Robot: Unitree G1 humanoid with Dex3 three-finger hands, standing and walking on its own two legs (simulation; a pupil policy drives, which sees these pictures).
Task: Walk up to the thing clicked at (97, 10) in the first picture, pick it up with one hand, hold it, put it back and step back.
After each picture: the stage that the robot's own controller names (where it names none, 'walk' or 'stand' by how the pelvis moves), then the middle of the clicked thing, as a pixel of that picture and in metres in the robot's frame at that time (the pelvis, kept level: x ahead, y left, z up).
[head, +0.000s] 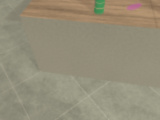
stand; out of the picture +1.03 -0.08 +0.00
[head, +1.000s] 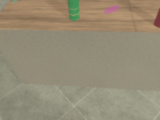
walk; (73, 0) +0.92 +0.13 +0.02
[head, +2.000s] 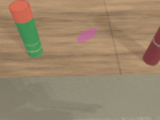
stand; (28, 32) +0.53 +0.27 +0.03
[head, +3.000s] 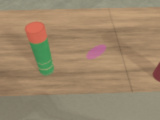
stand; (41, 51) +0.50 +0.21 +0.01
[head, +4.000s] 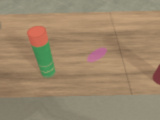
stand; (43, 54) +0.50 +0.20 +0.00
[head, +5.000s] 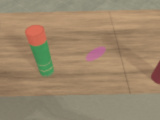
stand; (41, 53) +0.50 +0.21 +0.00
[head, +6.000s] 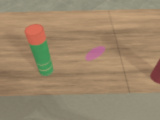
stand; (41, 52) +0.50 +0.21 +0.00
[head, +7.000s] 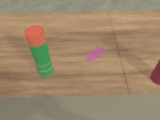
stand; (41, 54) +0.50 +0.21 +0.00
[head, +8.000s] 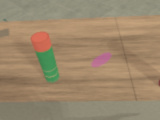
rise first; (47, 59) +0.48 +0.22 +0.00
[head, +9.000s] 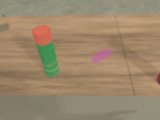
go down; (47, 53) +0.51 +0.21 +0.01
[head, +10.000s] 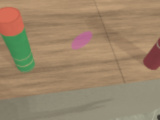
go down; (18, 44) +0.47 +0.21 +0.05
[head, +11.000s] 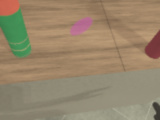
close in; (13, 27) +0.50 +0.21 +0.07
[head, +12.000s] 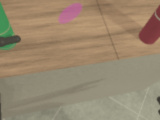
close; out of the picture +0.51 +0.22 +0.10
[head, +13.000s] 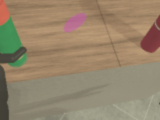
lift; (5, 37) +0.46 +0.21 +0.08
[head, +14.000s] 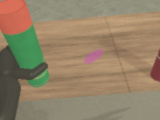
lift; (27, 50) +0.33 +0.17 +0.22
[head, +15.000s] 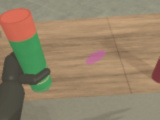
hold; (31, 56) +0.33 +0.17 +0.19
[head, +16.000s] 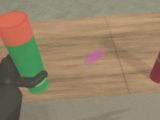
hold; (27, 59) +0.32 +0.17 +0.19
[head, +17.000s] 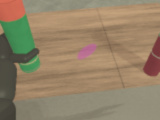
crouch; (20, 37) +0.42 +0.19 +0.18
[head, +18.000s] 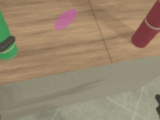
lower; out of the picture +0.50 +0.22 +0.07
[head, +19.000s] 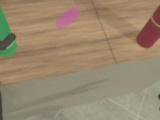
lower; out of the picture +0.50 +0.22 +0.09
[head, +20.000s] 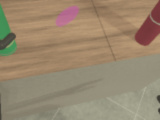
lower; out of the picture +0.50 +0.22 +0.09
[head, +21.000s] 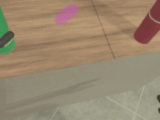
lower; out of the picture +0.51 +0.22 +0.09
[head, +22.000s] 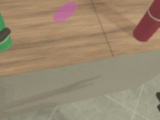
rest; out of the picture +0.51 +0.22 +0.10
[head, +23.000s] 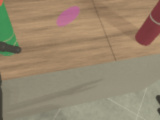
withdraw; out of the picture +0.50 +0.21 +0.09
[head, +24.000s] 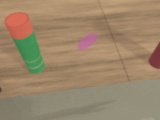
sink last; (28, 47) +0.47 +0.20 +0.05
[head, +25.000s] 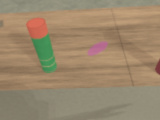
stand; (43, 48) +0.51 +0.21 +0.05
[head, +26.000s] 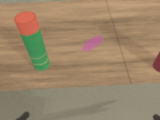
stand; (34, 45) +0.49 +0.22 +0.06
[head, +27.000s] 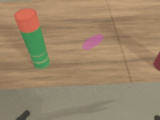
stand; (35, 42) +0.49 +0.22 +0.07
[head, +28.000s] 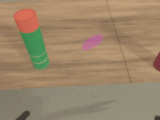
stand; (34, 43) +0.49 +0.22 +0.07
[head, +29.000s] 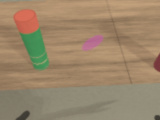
stand; (34, 43) +0.49 +0.22 +0.07
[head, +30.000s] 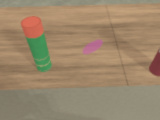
stand; (38, 47) +0.50 +0.22 +0.03
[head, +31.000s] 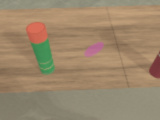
walk; (42, 51) +0.50 +0.20 +0.00
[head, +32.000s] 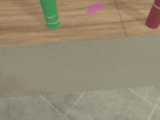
walk; (49, 5) +0.71 +0.20 +0.02
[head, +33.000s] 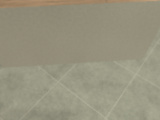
walk; out of the picture +1.06 +0.25 +0.02
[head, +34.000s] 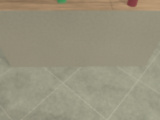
stand; out of the picture +1.13 +0.20 +0.00
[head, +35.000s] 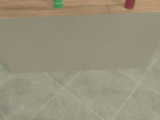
stand; out of the picture +1.11 +0.22 -0.01
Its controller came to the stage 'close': yes
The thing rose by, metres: 0.20
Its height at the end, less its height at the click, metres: +0.00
